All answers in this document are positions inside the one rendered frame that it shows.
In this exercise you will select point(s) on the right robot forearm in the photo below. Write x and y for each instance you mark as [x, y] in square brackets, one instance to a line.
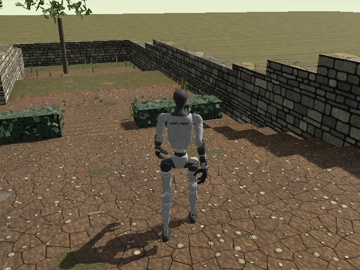
[202, 155]

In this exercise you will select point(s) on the robot right hand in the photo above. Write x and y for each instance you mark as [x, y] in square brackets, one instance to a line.
[204, 175]

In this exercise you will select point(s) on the robot left hand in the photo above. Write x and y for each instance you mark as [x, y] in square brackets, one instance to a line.
[158, 153]

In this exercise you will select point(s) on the robot right upper arm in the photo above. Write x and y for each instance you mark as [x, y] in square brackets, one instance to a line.
[197, 119]

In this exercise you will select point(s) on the robot left foot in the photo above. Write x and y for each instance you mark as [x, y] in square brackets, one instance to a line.
[166, 235]

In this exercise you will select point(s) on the robot left upper arm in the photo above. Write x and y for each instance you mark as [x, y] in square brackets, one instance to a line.
[160, 127]

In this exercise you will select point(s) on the left robot forearm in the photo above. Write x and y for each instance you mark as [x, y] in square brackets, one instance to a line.
[158, 145]

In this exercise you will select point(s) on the robot right shin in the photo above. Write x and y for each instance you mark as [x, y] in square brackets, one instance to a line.
[193, 199]

